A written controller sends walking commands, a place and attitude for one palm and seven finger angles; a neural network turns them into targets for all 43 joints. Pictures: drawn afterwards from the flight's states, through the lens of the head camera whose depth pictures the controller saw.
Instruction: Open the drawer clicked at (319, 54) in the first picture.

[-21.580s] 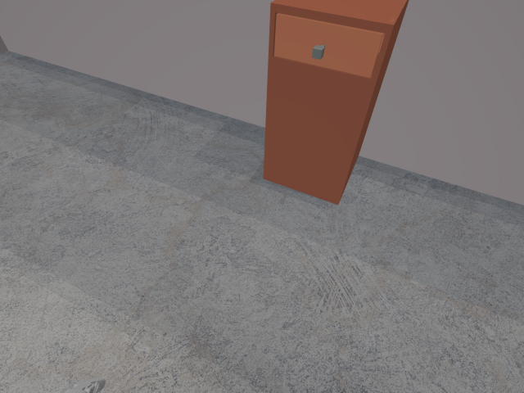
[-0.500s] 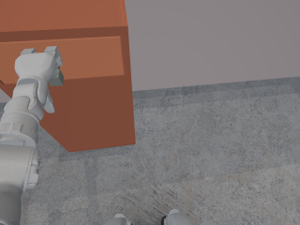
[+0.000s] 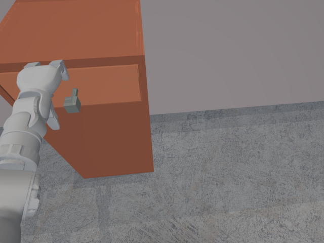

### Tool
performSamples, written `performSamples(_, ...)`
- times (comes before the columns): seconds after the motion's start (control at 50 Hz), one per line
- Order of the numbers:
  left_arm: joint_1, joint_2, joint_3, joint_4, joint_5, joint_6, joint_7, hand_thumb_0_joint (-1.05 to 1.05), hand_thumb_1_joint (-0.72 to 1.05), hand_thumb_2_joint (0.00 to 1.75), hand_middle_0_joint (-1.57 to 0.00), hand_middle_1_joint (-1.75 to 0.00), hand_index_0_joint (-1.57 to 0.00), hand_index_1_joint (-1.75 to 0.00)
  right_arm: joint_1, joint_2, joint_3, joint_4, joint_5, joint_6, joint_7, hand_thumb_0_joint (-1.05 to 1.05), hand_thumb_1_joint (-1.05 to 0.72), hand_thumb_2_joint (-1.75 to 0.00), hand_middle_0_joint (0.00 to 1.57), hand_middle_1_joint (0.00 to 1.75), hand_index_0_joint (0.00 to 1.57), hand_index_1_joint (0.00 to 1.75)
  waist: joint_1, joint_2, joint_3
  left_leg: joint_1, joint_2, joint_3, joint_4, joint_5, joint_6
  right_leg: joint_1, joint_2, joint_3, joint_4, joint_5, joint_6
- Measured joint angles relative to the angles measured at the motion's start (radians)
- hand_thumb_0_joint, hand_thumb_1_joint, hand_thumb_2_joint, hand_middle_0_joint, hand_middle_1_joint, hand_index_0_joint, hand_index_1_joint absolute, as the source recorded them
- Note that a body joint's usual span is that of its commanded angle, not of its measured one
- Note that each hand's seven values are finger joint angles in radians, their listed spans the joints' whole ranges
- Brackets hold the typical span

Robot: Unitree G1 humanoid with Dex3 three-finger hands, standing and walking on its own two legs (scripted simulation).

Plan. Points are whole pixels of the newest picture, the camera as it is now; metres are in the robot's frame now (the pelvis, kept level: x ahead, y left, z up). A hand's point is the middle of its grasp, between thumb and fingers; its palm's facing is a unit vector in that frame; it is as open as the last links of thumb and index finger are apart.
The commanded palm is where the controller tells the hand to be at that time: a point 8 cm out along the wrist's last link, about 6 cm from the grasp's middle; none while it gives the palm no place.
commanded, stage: lift the fingers back up to retry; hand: left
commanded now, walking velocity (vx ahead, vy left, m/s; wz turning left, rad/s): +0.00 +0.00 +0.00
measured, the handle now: (73, 99) +0.51 +0.26 +0.02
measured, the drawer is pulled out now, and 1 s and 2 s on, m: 0.00 0.00 0.00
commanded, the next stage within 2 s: re-aim the fingers above the handle in 0.06 s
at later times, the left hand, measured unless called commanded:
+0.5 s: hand (51, 98) +0.46 +0.28 +0.09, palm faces -0.06 +0.01 -1.00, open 13.8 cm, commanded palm +0.44 +0.26 +0.14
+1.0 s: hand (54, 99) +0.46 +0.27 +0.08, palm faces -0.07 +0.01 -1.00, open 13.8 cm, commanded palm +0.45 +0.26 +0.14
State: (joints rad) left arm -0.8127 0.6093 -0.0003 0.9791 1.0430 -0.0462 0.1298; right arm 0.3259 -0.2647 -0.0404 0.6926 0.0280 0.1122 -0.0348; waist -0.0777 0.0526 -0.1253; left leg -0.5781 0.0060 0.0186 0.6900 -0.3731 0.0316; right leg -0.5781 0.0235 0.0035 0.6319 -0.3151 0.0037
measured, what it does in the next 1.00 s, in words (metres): stands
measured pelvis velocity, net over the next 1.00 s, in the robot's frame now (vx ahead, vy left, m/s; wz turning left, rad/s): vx -0.01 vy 0.00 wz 0.00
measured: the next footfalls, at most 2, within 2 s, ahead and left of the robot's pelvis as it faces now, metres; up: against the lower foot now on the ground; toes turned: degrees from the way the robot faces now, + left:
none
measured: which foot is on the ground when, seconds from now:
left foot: down 0.00-1.00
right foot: down 0.00-1.00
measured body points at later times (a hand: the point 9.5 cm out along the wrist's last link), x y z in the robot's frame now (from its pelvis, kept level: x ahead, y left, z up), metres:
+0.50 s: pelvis -0.01 +0.00 +0.00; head +0.06 -0.01 +0.44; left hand +0.45 +0.27 +0.14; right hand +0.03 -0.28 -0.13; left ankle -0.03 +0.10 -0.72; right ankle -0.01 -0.13 -0.72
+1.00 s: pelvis -0.01 +0.00 +0.00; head +0.06 +0.00 +0.44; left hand +0.46 +0.27 +0.14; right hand +0.01 -0.28 -0.13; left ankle -0.03 +0.10 -0.72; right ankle -0.01 -0.13 -0.72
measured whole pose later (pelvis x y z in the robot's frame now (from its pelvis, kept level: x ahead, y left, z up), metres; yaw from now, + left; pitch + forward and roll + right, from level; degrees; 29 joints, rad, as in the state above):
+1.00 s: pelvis -0.01 +0.00 +0.00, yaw +0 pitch +15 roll -2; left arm -0.82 0.60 -0.04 0.97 1.04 -0.08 0.12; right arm 0.37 -0.26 -0.06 0.72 0.02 0.09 -0.04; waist -0.07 0.05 -0.11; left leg -0.59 0.00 0.02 0.69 -0.36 0.04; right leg -0.59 0.02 0.00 0.63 -0.30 0.01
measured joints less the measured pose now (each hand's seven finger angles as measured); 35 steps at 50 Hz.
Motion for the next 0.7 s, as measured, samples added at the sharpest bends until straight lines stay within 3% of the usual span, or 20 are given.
performSamples(0.12, 0.036, -0.001, -0.011, -0.054, -0.007, -0.070, -0.063, 0.00, -0.49, 0.30, -0.32, -1.20, -0.33, -1.21, -0.010, -0.003, -0.006, -0.025, -0.003, 0.003, -0.011, 0.00, -0.90, -0.90, 0.20, 0.30, 0.21, 0.30, 0.013, -0.012, 0.012, 0.019, -0.001, -0.003, -0.016, 0.007, -0.003, 0.017, -0.001, -0.003, -0.010, 0.002, -0.004)
performSamples(0.22, 0.063, -0.011, 0.010, -0.096, -0.001, -0.136, -0.022, 0.00, -0.49, 0.30, -0.32, -1.20, -0.33, -1.21, -0.015, -0.006, -0.017, -0.022, -0.010, 0.002, -0.009, 0.00, -0.90, -0.90, 0.20, 0.30, 0.21, 0.30, 0.019, -0.018, 0.014, 0.003, -0.002, -0.007, 0.003, 0.001, -0.005, 0.002, -0.002, -0.007, 0.010, -0.006, -0.005)
performSamples(0.28, 0.051, -0.013, 0.023, -0.095, 0.018, -0.130, 0.024, 0.00, -0.49, 0.30, -0.32, -1.20, -0.33, -1.21, -0.020, -0.006, -0.021, -0.014, -0.014, -0.002, -0.001, 0.00, -0.90, -0.90, 0.20, 0.30, 0.20, 0.30, 0.019, -0.018, 0.017, -0.017, -0.002, -0.009, 0.017, -0.001, -0.006, -0.018, -0.002, -0.009, 0.026, -0.009, -0.006)
performSamples(0.36, 0.032, -0.009, 0.031, -0.065, 0.028, -0.078, 0.067, 0.00, -0.49, 0.30, -0.32, -1.20, -0.32, -1.20, -0.019, -0.004, -0.021, -0.001, -0.016, -0.003, 0.008, 0.00, -0.90, -0.90, 0.20, 0.30, 0.20, 0.30, 0.017, -0.009, 0.014, -0.028, -0.001, -0.007, 0.021, 0.001, -0.007, -0.030, -0.002, -0.007, 0.031, -0.007, -0.006)
performSamples(0.48, 0.008, -0.005, 0.000, -0.007, 0.009, -0.007, 0.022, 0.00, -0.48, 0.30, -0.32, -1.20, -0.32, -1.20, 0.001, 0.002, -0.011, 0.010, -0.007, 0.004, 0.005, 0.00, -0.90, -0.90, 0.20, 0.30, 0.20, 0.30, 0.009, 0.001, 0.012, -0.003, -0.001, -0.002, -0.001, 0.012, -0.005, -0.007, -0.001, -0.002, 0.009, 0.005, -0.005)
performSamples(0.6, -0.004, -0.009, -0.014, 0.000, 0.005, -0.064, -0.031, 0.00, -0.49, 0.30, -0.32, -1.20, -0.32, -1.20, 0.019, 0.005, -0.002, 0.009, -0.003, -0.002, -0.014, 0.00, -0.90, -0.90, 0.20, 0.30, 0.21, 0.30, -0.007, -0.011, 0.021, 0.013, -0.002, 0.000, -0.012, 0.019, -0.004, 0.007, -0.002, 0.000, 0.000, 0.012, -0.005)
performSamples(0.7, -0.011, -0.001, 0.024, -0.004, 0.030, -0.116, 0.008, 0.00, -0.49, 0.30, -0.32, -1.20, -0.32, -1.20, 0.024, 0.000, -0.005, -0.001, -0.008, -0.013, -0.016, 0.00, -0.90, -0.90, 0.20, 0.30, 0.21, 0.30, -0.019, -0.018, 0.026, -0.015, 0.000, 0.008, 0.005, 0.017, -0.003, -0.024, 0.000, 0.007, 0.018, 0.013, -0.004)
